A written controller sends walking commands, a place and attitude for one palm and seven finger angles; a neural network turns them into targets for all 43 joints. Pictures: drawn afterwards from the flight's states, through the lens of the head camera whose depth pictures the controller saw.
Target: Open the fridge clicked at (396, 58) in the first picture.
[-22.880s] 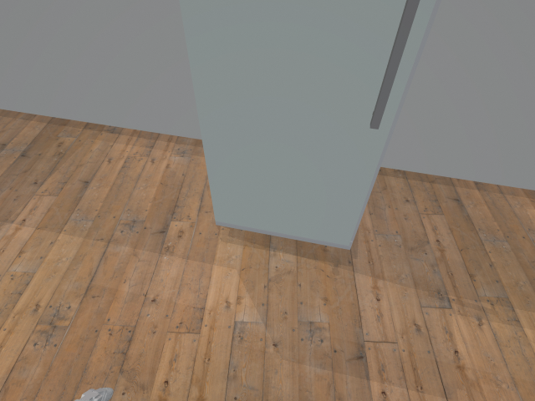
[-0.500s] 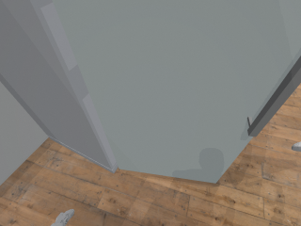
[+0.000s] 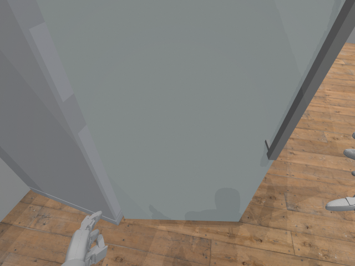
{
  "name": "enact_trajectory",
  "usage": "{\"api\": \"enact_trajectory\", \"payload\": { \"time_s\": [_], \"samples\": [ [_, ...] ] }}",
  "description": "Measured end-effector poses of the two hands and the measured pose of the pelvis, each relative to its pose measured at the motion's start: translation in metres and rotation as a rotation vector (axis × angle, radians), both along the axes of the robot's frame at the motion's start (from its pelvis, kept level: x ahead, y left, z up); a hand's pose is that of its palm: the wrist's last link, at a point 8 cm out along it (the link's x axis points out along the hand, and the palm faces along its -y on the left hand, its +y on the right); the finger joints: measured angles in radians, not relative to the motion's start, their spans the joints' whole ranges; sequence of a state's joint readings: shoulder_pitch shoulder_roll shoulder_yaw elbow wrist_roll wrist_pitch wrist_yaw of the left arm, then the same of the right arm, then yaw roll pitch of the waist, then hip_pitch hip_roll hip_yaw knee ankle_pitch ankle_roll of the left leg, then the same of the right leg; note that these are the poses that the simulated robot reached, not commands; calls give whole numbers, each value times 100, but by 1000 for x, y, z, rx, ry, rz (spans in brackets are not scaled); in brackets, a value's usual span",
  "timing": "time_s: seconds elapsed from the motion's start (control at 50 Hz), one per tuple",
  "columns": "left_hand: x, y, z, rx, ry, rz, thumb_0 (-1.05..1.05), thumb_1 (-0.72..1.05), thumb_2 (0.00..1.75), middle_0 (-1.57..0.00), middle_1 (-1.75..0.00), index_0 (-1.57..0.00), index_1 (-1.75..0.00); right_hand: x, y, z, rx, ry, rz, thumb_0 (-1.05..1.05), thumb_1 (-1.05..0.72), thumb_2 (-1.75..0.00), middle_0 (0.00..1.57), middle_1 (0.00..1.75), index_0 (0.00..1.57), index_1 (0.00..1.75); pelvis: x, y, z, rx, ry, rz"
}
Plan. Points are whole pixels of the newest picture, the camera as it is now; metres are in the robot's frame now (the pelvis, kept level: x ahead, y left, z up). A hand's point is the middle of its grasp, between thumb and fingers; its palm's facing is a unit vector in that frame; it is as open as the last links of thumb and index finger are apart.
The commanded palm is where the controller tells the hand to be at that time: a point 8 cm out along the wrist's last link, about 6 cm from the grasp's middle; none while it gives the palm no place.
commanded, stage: draw the hand back to the body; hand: right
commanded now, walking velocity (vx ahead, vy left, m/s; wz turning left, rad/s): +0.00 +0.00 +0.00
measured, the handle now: (299, 92) +0.45 -0.28 +0.19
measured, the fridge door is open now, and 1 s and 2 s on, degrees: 71 71 71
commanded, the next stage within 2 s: step back with the hand held close in 1.60 s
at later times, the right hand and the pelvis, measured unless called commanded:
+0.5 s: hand (350, 182) +0.23 -0.29 +0.16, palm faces +0.22 +0.98 -0.03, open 14.6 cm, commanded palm +0.19 -0.34 +0.17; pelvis -0.01 +0.02 +0.00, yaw +1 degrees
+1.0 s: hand (347, 181) +0.23 -0.28 +0.16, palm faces +0.48 +0.80 -0.35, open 11.0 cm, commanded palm +0.17 -0.31 +0.18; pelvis +0.01 +0.00 +0.02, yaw +2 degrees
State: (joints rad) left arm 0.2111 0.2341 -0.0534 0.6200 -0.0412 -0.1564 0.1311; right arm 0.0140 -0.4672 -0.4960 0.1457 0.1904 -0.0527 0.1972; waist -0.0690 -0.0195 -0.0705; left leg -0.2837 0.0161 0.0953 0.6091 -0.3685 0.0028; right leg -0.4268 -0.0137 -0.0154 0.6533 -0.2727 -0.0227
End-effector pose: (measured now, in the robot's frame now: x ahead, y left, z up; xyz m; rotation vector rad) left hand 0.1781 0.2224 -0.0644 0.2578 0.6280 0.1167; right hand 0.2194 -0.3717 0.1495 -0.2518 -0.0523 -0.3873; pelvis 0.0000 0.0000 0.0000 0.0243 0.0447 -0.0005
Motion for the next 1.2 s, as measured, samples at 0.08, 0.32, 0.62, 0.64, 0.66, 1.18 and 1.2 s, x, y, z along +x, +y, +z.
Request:
{"api": "enact_trajectory", "payload": {
  "time_s": [0.08, 0.32, 0.62, 0.64, 0.66, 1.18, 1.2],
  "samples": [
    [-7, 8, -4, 7, 16, 11, 1, 90, 90, -21, -30, -21, -31, -2, -2, -1, 114, -32, 33, -2, 55, -20, 26, 115, 26, 115, -4, 7, 1, 2, -16, -13],
    [-30, 37, 11, -24, -90, 89, 1, 90, 90, -21, -30, -21, -30, 4, 21, 14, 215, 10, 214, -2, 55, -20, 25, 115, 25, 115, -6, 17, 5, -7, -47, 17],
    [-26, 27, 11, -7, -85, 26, 1, 90, 90, -20, -30, -20, -30, -34, 28, 12, 29, 22, -10, -2, 44, -26, 25, 109, 25, 108, -11, 13, 8, -5, -80, 6],
    [-25, 25, 10, -8, -78, 18, 1, 90, 90, -20, -30, -20, -30, -36, 28, 12, -4, 23, -49, -2, 42, -27, 25, 107, 25, 107, -11, 12, 8, -5, -81, 7],
    [-24, 23, 10, -9, -71, 12, 1, 90, 90, -20, -30, -20, -30, -39, 29, 12, -33, 22, -80, -2, 39, -28, 25, 105, 25, 105, -11, 11, 9, -6, -81, 8],
    [16, 0, 9, -45, 20, -4, 1, 90, 90, -21, -30, -21, -30, -33, 68, 33, -176, -30, -60, 0, -51, -72, 22, 53, 23, 52, 25, 0, 18, -27, -105, 35],
    [17, 1, 9, -43, 21, -4, 1, 90, 90, -21, -30, -21, -30, -33, 70, 34, -177, -30, -57, 0, -55, -74, 22, 51, 22, 50, 26, 0, 18, -27, -104, 34]
  ]
}}
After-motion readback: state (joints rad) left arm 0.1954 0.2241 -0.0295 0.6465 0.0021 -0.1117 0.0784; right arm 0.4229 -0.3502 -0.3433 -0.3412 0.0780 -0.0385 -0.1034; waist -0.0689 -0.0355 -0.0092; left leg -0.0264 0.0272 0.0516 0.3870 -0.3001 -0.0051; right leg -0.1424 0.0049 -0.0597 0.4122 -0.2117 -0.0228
